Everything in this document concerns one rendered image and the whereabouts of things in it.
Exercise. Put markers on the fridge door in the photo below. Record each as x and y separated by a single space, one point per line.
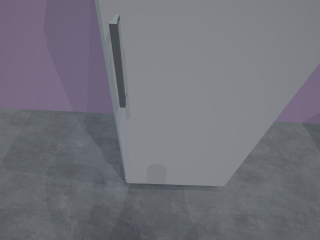
205 80

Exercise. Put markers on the handle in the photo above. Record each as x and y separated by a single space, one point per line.
117 58

